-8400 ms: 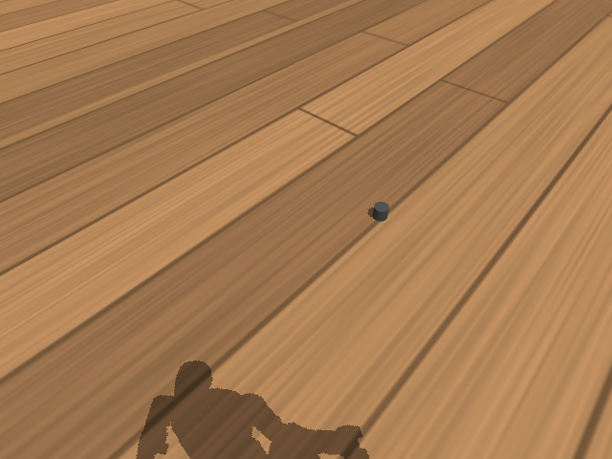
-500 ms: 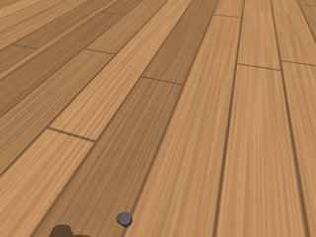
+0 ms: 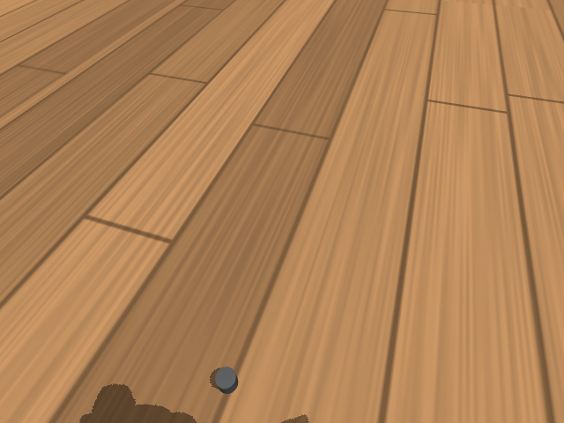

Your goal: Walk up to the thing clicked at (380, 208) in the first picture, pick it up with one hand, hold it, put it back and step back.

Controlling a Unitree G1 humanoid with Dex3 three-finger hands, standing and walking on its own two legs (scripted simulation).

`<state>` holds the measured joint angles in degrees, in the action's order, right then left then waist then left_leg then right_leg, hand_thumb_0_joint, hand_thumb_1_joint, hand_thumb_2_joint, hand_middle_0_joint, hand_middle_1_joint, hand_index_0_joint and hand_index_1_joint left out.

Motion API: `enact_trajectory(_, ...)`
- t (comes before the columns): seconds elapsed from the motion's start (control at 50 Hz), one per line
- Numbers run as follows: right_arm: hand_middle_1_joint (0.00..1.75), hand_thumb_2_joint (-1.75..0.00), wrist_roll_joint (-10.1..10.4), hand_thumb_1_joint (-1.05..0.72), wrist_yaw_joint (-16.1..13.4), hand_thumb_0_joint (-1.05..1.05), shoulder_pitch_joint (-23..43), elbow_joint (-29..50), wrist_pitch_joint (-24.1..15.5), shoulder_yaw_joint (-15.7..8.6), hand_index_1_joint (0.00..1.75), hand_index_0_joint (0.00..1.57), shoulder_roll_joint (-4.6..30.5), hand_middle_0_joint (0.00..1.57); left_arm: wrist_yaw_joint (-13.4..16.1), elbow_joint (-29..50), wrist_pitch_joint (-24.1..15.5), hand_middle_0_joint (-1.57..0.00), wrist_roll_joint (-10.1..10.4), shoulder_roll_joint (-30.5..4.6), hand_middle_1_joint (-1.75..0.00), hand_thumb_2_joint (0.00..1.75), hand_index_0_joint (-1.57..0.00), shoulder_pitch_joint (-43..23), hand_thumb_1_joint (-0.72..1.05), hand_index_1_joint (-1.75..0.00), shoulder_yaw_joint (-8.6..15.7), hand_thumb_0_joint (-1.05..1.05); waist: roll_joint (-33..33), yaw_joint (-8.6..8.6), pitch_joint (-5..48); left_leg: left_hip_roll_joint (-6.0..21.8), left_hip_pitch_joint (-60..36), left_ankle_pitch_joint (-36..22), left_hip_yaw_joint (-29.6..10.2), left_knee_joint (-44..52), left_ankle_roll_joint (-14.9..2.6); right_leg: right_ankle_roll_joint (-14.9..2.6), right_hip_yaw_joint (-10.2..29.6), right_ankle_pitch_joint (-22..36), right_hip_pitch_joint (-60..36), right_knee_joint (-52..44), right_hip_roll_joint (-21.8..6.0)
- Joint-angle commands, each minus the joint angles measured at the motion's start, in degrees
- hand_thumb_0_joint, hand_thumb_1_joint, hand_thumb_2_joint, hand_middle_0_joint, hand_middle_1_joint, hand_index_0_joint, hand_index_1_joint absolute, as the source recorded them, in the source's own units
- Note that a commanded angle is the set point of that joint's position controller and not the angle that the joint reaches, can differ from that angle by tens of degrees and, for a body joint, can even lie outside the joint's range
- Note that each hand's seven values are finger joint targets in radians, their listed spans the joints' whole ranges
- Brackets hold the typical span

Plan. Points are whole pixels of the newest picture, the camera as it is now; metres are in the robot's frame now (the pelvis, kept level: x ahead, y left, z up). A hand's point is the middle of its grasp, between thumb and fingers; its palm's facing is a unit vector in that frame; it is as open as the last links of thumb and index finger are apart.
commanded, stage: rise first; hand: left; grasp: from above
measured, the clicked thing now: (226, 380) +0.40 +0.22 -0.75
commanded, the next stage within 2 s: none
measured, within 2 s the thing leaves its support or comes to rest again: neither
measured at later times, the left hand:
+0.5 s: hand out of the picture +0.14 +0.26 -0.22, palm faces -0.11 -0.90 -0.43, open 13.5 cm
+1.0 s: hand out of the picture +0.14 +0.28 -0.32, palm faces -0.35 -0.72 -0.59, open 14.0 cm
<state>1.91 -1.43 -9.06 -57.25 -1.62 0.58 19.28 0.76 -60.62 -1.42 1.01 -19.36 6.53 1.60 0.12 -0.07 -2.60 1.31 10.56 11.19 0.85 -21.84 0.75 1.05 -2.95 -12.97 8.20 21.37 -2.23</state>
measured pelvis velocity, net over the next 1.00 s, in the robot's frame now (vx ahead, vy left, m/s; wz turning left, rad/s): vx -0.04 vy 0.00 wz -0.02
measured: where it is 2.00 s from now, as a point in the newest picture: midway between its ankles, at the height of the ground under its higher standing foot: outside the picture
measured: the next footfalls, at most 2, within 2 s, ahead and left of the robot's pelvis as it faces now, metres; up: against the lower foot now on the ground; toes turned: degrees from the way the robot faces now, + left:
none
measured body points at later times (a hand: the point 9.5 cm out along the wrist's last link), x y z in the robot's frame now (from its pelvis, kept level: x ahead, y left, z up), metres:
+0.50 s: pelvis -0.01 +0.00 -0.07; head +0.07 +0.01 +0.37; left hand +0.14 +0.31 -0.19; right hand +0.11 -0.26 -0.17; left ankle +0.00 +0.13 -0.75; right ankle -0.02 -0.13 -0.75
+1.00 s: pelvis -0.04 +0.00 -0.18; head +0.09 +0.02 +0.25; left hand +0.16 +0.31 -0.28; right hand +0.16 -0.25 -0.27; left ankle +0.00 +0.13 -0.75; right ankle -0.02 -0.13 -0.75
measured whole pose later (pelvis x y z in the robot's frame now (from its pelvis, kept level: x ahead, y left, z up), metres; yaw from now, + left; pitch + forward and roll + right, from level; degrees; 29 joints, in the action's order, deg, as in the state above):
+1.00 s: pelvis -0.04 +0.00 -0.18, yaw -1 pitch +26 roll -2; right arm -0.3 0.5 -6.8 -32.9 -12.3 -2.0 14.8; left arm 1.6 -34.0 2.3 -26.0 -22.5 5.3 7.4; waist 0.0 1.2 10.2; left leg 2.8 78.0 34.9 -1.8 -86.5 0.8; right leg 0.7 -2.4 -36.9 74.7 85.4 -2.1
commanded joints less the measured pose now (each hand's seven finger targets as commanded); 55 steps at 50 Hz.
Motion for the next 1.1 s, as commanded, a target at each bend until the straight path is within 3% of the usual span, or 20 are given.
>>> enact_trajectory(0.0,0.30,-0.90,1.45,-0.91,-1.79,0.00,-3.15,11.18,-1.52,-2.78,0.30,0.20,6.90,0.20,-0.05,1.81,-1.37,-0.17,-1.83,-13.93,-0.74,0.92,-0.18,-17.05,0.42,-0.75,6.76,0.00,-3.37,2.72,4.19,-1.35,5.22,-1.65,1.59,-3.74,-1.53,-1.74,0.05,3.58,10.03,2.43,2.26)
enact_trajectory(0.02,0.30,-0.91,0.52,-0.91,-1.85,0.00,-3.68,12.64,-1.90,-3.79,0.30,0.20,7.06,0.20,-0.48,2.05,-1.82,-0.15,-3.25,-15.59,-0.82,0.94,-0.15,-18.41,0.34,-0.82,8.36,0.00,-3.18,2.03,8.83,-1.39,5.58,-3.00,1.52,-5.95,-1.48,-1.63,0.45,5.51,9.66,4.82,2.06)
enact_trajectory(0.08,0.30,-0.91,-0.76,-0.92,-0.87,0.00,-6.46,15.90,-2.14,-5.41,0.30,0.20,5.92,0.20,-1.87,-0.03,0.18,-0.10,-7.01,-13.44,-0.99,0.97,-0.12,-4.58,0.10,-0.97,10.73,0.00,2.06,-1.49,15.62,-2.47,8.77,-7.31,1.80,-10.45,-0.86,-2.25,1.07,8.68,9.10,9.76,1.55)
enact_trajectory(0.12,0.30,-0.90,-0.58,-0.89,-0.69,0.00,-5.69,18.63,-2.42,-5.62,0.30,0.20,5.28,0.20,-1.69,3.08,1.98,-0.08,-8.07,-11.23,-1.02,0.97,-0.10,-5.36,-0.06,-1.00,9.57,0.00,2.05,-1.06,15.06,-2.28,9.05,-7.81,1.69,-10.40,-0.54,-2.28,0.81,8.37,9.84,9.95,2.06)
enact_trajectory(0.26,0.30,-0.90,-0.77,-0.88,0.56,0.00,-4.56,24.40,-3.66,-5.88,0.30,0.20,4.44,0.20,-0.11,11.59,6.53,-0.07,-11.12,-11.37,-1.08,1.01,-0.06,-7.64,-0.50,-1.08,10.64,0.00,1.66,0.27,13.82,-1.11,17.43,-4.57,0.69,-18.27,-0.50,-2.10,-0.05,3.67,19.60,17.30,2.76)
enact_trajectory(0.32,0.30,-0.90,-1.08,-0.88,0.89,0.00,-5.65,25.97,-4.85,-6.38,0.30,0.20,3.95,0.20,-0.11,17.07,5.67,-0.08,-11.97,-9.89,-1.08,1.01,-0.07,-5.90,-0.53,-1.08,10.52,0.00,1.28,0.90,17.24,-0.65,20.48,-3.66,0.20,-23.12,-0.73,-2.00,0.22,2.84,23.79,22.53,2.74)
enact_trajectory(0.36,0.30,-0.90,-1.19,-0.88,0.70,0.00,-5.52,27.04,-5.63,-6.64,0.30,0.20,4.17,0.20,0.13,18.70,5.62,-0.08,-12.59,-11.19,-1.08,1.01,-0.07,-2.67,-0.53,-1.09,12.31,0.00,2.86,0.75,19.06,-0.63,22.15,-3.47,0.21,-25.99,-0.85,-1.93,0.51,2.79,25.88,25.20,2.37)
enact_trajectory(0.42,0.30,-0.89,-1.35,-0.87,0.48,0.00,-5.19,28.48,-6.35,-6.70,0.30,0.20,3.69,0.20,-0.20,26.07,5.74,-0.08,-13.54,-9.63,-1.08,1.03,-0.06,-2.31,-0.54,-1.09,10.50,0.00,3.95,1.71,20.59,-0.04,23.83,-1.94,-0.52,-28.51,-0.83,-2.05,0.59,0.97,30.20,28.31,2.51)
enact_trajectory(0.46,0.30,-0.89,-1.46,-0.86,0.24,0.00,-5.28,28.86,-6.82,-6.80,0.30,0.20,3.79,0.20,0.15,27.86,6.55,-0.08,-14.16,-10.68,-1.07,1.02,-0.06,1.02,-0.55,-1.08,11.97,0.00,3.98,0.88,21.33,0.22,25.16,-1.24,-0.78,-29.69,-0.72,-2.14,0.50,-0.14,31.39,29.90,2.62)
enact_trajectory(0.48,0.30,-0.89,-1.50,-0.86,0.27,0.00,-5.00,29.36,-7.04,-6.78,0.30,0.20,3.54,0.20,-0.04,29.93,6.89,-0.07,-14.39,-9.15,-1.06,1.03,-0.05,1.88,-0.54,-1.08,10.47,0.00,4.46,1.23,22.70,0.38,24.81,-2.10,-0.89,-30.54,-0.73,-2.18,0.54,0.30,32.22,30.53,2.49)
enact_trajectory(0.58,0.30,-0.89,-1.68,-0.87,-0.03,0.00,-3.19,30.82,-8.26,-6.42,0.30,0.20,3.07,0.20,0.26,33.78,8.74,-0.08,-15.74,-10.29,-1.06,1.02,-0.06,4.02,-0.56,-1.07,11.55,0.00,3.42,1.74,21.00,0.11,31.38,4.19,-0.84,-34.32,-1.15,-1.88,0.77,-4.24,36.48,32.85,2.39)
enact_trajectory(0.66,0.30,-0.89,-1.73,-0.88,0.14,0.00,-2.85,31.77,-9.15,-6.32,0.30,0.20,2.86,0.20,0.22,37.58,9.57,-0.07,-16.90,-9.64,-1.07,1.01,-0.06,7.80,-0.55,-1.08,10.97,0.00,3.75,1.48,24.50,0.05,33.73,2.64,-0.89,-38.19,-1.31,-1.99,0.76,-2.79,38.74,36.68,2.30)
enact_trajectory(0.74,0.30,-0.90,-1.74,-0.89,0.21,0.00,-1.97,32.25,-10.13,-6.10,0.30,0.20,2.78,0.20,0.57,40.96,9.64,-0.08,-18.06,-10.19,-1.08,0.98,-0.08,7.16,-0.55,-1.08,10.79,0.00,4.36,1.67,25.34,0.02,37.08,3.74,-1.29,-41.64,-1.30,-2.06,0.76,-3.94,43.26,40.49,2.45)
enact_trajectory(0.78,0.30,-0.90,-1.72,-0.88,0.42,0.00,-1.02,32.37,-10.70,-6.08,0.30,0.20,2.96,0.20,0.69,39.63,9.05,-0.08,-19.22,-10.12,-1.08,0.99,-0.07,3.93,-0.55,-1.08,10.15,0.00,3.39,2.83,23.13,0.03,41.26,8.70,-1.77,-43.58,-1.43,-1.96,0.73,-8.02,47.60,42.38,2.41)
enact_trajectory(0.84,0.30,-0.89,-1.81,-0.87,0.65,0.00,-0.34,31.32,-11.76,-6.20,0.30,0.20,3.44,0.20,0.86,36.37,6.47,-0.08,-22.66,-11.27,-1.08,0.98,-0.08,-0.04,-0.54,-1.08,10.05,0.00,3.35,2.57,23.97,-0.06,46.62,11.69,-2.19,-48.05,-1.36,-2.12,1.04,-10.68,53.89,47.62,2.36)
enact_trajectory(0.92,0.30,-0.89,-1.82,-0.86,1.39,0.00,-0.10,29.72,-12.81,-6.81,0.30,0.20,4.56,0.20,1.74,34.51,1.76,-0.08,-28.05,-12.50,-1.08,0.99,-0.08,-4.33,-0.54,-1.08,8.74,0.00,4.40,2.65,30.52,0.10,50.70,8.07,-2.70,-55.59,-1.24,-2.33,1.12,-8.37,61.43,56.21,2.32)
enact_trajectory(0.94,0.30,-0.89,-1.87,-0.84,1.68,0.00,0.62,29.50,-13.02,-6.76,0.30,0.20,4.62,0.20,2.28,32.43,0.59,-0.08,-29.47,-12.28,-1.07,0.99,-0.07,-6.49,-0.52,-1.08,8.31,0.00,4.12,3.00,30.20,-0.15,53.86,10.34,-2.87,-57.35,-1.21,-2.34,1.15,-10.02,63.97,58.02,2.27)
enact_trajectory(0.96,0.30,-0.89,-1.83,-0.85,1.90,0.00,1.03,28.94,-13.13,-6.86,0.30,0.20,5.01,0.20,3.00,30.52,-0.61,-0.08,-30.68,-14.33,-1.08,0.99,-0.08,-8.08,-0.53,-1.08,9.92,0.00,3.83,1.94,30.42,-0.12,56.22,12.09,-3.09,-58.47,-1.08,-2.45,1.08,-11.53,65.87,59.88,2.31)
enact_trajectory(1.02,0.30,-0.89,-1.94,-0.85,2.30,0.00,1.28,28.05,-12.98,-7.43,0.30,0.20,5.83,0.20,5.03,29.97,-3.79,-0.06,-34.78,-16.88,-1.08,1.00,-0.06,-11.76,-0.54,-1.08,10.41,0.00,6.07,0.98,34.91,-0.01,59.36,14.55,-3.71,-62.07,-0.74,-2.64,1.19,-13.43,71.39,64.74,2.23)
enact_trajectory(1.08,0.30,-0.89,-1.72,-0.87,2.43,0.00,0.70,26.73,-12.34,-7.98,0.30,0.20,6.41,0.20,7.11,30.58,-4.85,-0.06,-37.84,-18.58,-1.08,1.01,-0.07,-14.69,-0.55,-1.08,10.10,0.00,6.54,0.89,41.56,-0.01,59.69,9.67,-3.11,-67.27,-0.86,-2.62,1.13,-9.99,74.04,68.53,2.43)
